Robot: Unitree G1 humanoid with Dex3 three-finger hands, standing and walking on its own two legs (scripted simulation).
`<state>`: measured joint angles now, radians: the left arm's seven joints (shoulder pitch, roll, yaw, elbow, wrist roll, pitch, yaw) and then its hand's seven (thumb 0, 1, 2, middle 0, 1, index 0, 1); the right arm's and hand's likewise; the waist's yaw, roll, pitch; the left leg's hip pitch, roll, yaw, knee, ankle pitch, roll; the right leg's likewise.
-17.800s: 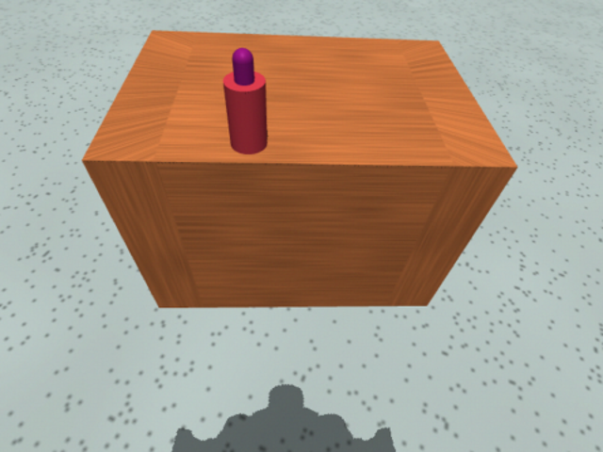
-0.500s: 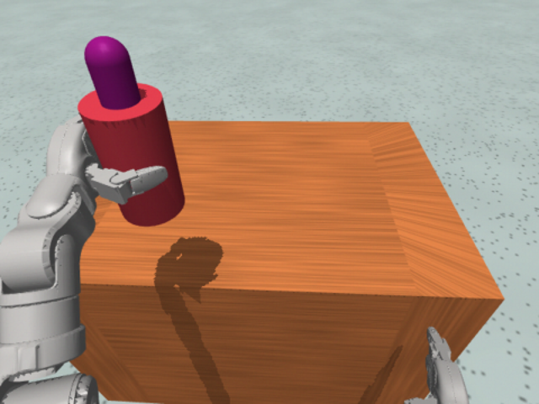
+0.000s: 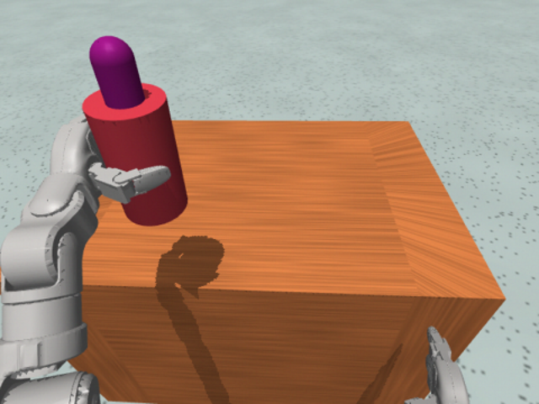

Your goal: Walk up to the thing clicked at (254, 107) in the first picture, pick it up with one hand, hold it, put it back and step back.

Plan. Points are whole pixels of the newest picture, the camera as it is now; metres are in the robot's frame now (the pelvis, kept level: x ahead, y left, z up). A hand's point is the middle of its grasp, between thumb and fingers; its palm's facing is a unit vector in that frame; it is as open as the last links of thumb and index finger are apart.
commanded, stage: hold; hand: left
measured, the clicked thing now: (136, 136) +0.34 +0.15 +0.28
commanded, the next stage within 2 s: crouch in 0.38 s
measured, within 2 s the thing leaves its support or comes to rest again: neither
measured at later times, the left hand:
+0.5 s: hand (137, 160) +0.33 +0.16 +0.25, palm faces +0.12 -0.99 +0.02, open 11.7 cm
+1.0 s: hand (148, 186) +0.38 +0.18 +0.17, palm faces +0.20 -0.98 +0.03, open 11.8 cm
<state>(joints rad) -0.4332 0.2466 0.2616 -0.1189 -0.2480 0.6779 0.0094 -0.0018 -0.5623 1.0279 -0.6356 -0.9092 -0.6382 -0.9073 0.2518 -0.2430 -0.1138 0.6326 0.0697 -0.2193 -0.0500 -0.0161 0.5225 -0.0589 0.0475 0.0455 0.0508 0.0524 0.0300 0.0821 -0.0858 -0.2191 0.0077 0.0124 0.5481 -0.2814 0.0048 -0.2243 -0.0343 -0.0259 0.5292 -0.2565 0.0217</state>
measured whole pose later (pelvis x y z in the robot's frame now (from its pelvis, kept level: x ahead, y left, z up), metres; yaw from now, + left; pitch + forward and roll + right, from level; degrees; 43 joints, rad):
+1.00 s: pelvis -0.01 +0.00 +0.00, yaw +0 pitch +0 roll +0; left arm -0.46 0.26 0.27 0.28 -0.19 0.33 0.03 0.00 -0.57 1.04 -0.63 -0.92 -0.63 -0.92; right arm 0.21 -0.23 -0.10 0.71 0.04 -0.28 -0.08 -0.02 0.54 -0.05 0.05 0.05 0.05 0.05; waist -0.02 0.03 -0.04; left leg -0.30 0.01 0.01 0.57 -0.27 0.00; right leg -0.31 -0.03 -0.02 0.56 -0.25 0.02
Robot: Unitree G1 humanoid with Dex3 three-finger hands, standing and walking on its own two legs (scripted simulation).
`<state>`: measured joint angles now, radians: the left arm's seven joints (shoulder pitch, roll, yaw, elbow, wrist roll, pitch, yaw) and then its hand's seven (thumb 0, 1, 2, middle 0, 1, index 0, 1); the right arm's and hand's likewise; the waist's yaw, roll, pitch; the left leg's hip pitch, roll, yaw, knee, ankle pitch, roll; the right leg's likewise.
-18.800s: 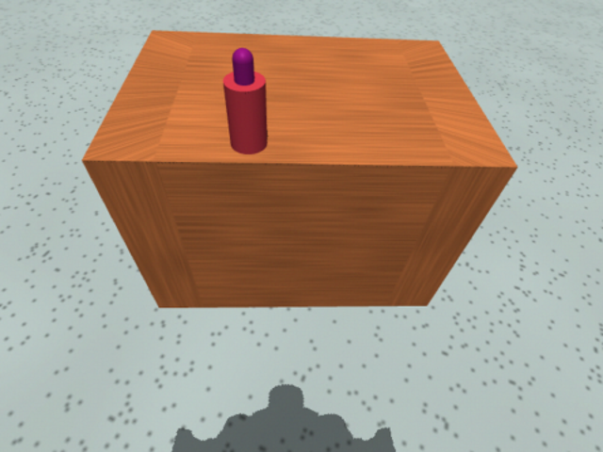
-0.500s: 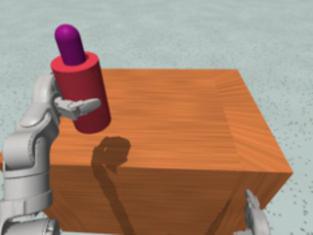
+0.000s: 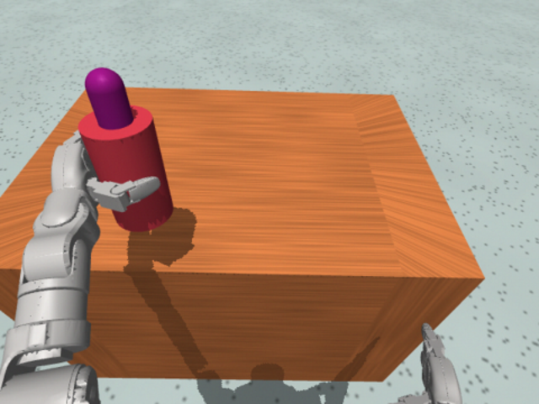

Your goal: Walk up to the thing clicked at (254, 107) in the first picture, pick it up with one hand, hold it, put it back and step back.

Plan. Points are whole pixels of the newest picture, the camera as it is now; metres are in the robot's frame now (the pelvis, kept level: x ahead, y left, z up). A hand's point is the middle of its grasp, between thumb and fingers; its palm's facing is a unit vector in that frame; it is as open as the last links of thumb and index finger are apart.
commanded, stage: crouch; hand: left
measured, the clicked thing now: (126, 152) +0.40 +0.18 +0.19
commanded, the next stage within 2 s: lower in 0.54 s
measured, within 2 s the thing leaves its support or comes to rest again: rests again in 1.62 s
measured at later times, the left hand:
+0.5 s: hand (125, 170) +0.42 +0.21 +0.14, palm faces +0.21 -0.98 +0.01, open 11.8 cm
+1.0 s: hand (137, 197) +0.43 +0.21 +0.07, palm faces +0.20 -0.98 +0.00, open 11.8 cm
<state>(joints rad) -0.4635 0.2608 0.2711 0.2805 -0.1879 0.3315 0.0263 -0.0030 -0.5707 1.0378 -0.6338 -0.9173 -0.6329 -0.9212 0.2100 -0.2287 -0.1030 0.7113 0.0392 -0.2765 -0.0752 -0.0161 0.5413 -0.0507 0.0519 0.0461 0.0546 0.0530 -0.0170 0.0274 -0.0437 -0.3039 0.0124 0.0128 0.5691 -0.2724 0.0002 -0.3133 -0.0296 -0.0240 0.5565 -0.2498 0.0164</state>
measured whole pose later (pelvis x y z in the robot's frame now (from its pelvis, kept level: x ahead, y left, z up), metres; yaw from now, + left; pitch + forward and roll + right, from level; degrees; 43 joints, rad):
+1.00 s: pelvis +0.01 +0.00 -0.01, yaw -1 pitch +8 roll -1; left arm -0.52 0.32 0.29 0.75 -0.17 -0.19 -0.03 0.00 -0.58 1.05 -0.63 -0.93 -0.63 -0.93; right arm 0.21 -0.21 -0.06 0.58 0.02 -0.12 -0.06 -0.01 0.49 -0.06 0.05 0.05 0.06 0.05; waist -0.06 0.01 -0.05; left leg -0.52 0.03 0.01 0.71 -0.33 0.00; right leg -0.52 -0.02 -0.02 0.67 -0.30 0.01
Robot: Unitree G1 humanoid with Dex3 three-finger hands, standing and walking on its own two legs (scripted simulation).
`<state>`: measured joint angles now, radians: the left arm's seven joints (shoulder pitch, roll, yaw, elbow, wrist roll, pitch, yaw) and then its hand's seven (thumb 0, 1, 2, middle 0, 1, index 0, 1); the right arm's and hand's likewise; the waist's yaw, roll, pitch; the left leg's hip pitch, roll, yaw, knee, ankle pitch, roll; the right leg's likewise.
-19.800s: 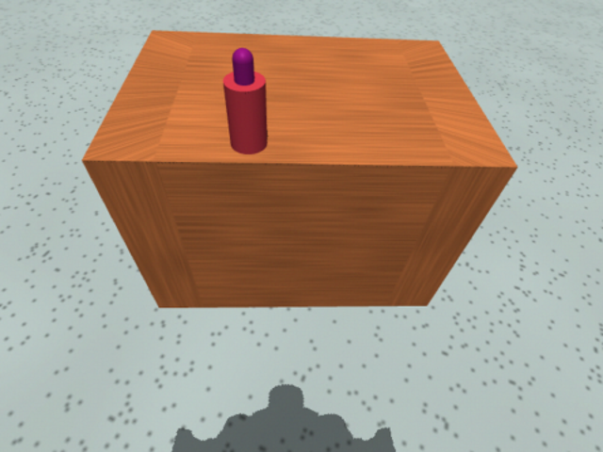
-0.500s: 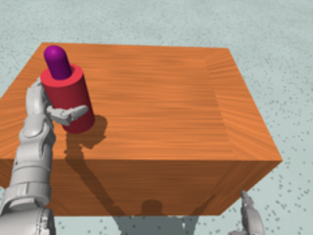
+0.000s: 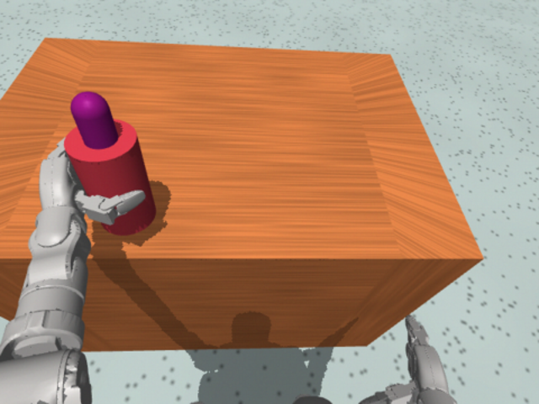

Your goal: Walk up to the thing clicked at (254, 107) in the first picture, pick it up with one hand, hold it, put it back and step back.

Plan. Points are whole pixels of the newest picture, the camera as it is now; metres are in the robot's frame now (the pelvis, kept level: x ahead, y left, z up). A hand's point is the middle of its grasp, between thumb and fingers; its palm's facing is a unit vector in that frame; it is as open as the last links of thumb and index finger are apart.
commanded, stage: lower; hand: left
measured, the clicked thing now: (110, 165) +0.42 +0.20 +0.11
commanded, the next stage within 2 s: loosen in 0.74 s
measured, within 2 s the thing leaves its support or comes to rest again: rests again in 0.62 s
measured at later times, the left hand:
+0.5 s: hand (116, 188) +0.43 +0.21 +0.05, palm faces +0.20 -0.98 +0.01, open 11.8 cm
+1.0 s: hand (118, 195) +0.42 +0.21 +0.04, palm faces +0.20 -0.98 +0.01, open 11.8 cm
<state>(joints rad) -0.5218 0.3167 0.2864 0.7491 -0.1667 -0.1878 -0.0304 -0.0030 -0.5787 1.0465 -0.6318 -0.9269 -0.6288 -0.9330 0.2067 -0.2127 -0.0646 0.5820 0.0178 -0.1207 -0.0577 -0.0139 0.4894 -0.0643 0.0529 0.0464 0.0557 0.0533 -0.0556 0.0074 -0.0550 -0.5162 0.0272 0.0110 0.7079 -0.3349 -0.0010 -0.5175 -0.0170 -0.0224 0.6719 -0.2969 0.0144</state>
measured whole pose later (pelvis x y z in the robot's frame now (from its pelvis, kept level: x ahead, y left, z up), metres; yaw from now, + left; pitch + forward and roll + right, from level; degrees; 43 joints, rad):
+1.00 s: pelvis +0.00 +0.01 -0.03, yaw +0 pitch +14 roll -2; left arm -0.53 0.30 0.30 0.80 -0.14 -0.35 -0.02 0.00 -0.57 0.95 -0.67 -0.86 -0.67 -0.87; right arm 0.37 -0.22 -0.06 0.20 0.00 0.00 0.00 -0.01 0.48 -0.06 0.05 0.05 0.06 0.05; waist -0.08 -0.01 -0.12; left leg -0.75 0.03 0.00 0.96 -0.45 0.01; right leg -0.75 -0.02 -0.02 0.90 -0.40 0.02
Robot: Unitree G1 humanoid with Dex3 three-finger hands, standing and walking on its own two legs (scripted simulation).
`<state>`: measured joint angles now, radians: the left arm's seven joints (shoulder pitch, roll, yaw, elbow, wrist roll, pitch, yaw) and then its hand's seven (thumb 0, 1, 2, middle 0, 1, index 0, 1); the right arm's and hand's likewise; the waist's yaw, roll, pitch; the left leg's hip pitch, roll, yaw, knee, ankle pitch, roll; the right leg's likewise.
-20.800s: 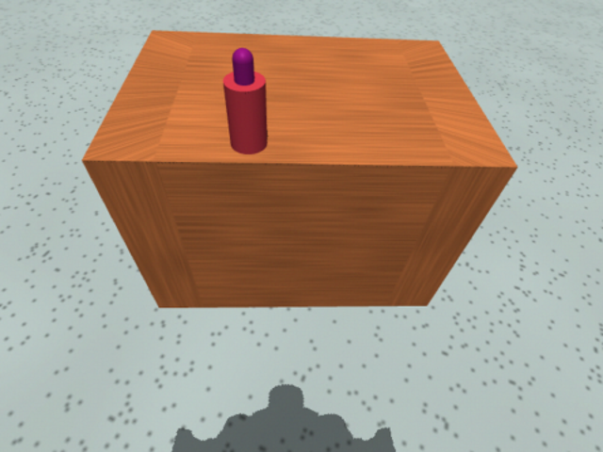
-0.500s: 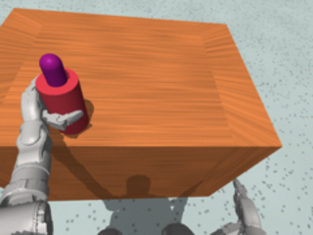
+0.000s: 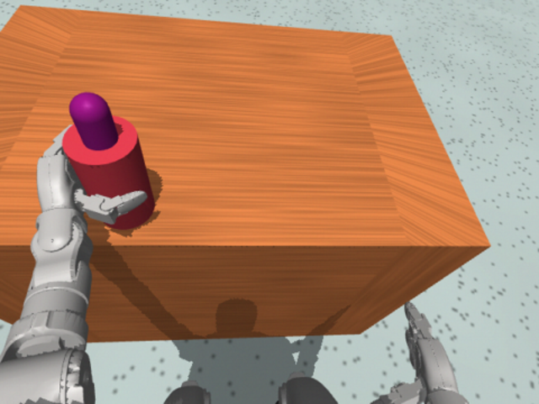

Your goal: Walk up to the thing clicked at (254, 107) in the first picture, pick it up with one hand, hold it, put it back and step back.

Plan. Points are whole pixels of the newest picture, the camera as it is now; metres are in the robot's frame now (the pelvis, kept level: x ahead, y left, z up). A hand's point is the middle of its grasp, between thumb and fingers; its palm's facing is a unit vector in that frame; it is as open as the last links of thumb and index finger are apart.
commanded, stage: open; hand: left
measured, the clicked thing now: (110, 162) +0.43 +0.19 +0.09
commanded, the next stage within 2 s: withdraw in 0.24 s
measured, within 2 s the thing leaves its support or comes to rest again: neither
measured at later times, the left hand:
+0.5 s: hand (102, 175) +0.43 +0.21 +0.07, palm faces +0.23 -0.97 +0.00, open 16.7 cm
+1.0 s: hand out of the picture +0.40 +0.32 +0.14, palm faces +0.28 -0.94 -0.20, open 17.6 cm
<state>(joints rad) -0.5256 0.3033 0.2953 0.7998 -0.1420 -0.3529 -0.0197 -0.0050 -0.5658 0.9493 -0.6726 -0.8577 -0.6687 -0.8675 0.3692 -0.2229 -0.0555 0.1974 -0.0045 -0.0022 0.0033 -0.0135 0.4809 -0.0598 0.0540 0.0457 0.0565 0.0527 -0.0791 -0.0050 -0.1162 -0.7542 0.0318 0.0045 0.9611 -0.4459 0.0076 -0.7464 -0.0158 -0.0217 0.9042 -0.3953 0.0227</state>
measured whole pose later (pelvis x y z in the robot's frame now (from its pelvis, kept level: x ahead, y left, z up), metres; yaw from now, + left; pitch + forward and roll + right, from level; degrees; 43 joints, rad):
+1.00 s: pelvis +0.01 +0.00 +0.02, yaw +0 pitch +8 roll -1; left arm -0.52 0.56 0.39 0.78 -0.10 -0.03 -0.18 -0.01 -0.58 0.02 -0.06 -0.05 -0.07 -0.04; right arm 0.31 -0.26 -0.07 0.43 0.07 0.00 -0.04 -0.01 0.55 -0.05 0.06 0.05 0.06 0.06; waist -0.02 0.03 -0.09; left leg -0.55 0.02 0.02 0.79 -0.39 0.02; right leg -0.55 -0.03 -0.01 0.74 -0.34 0.03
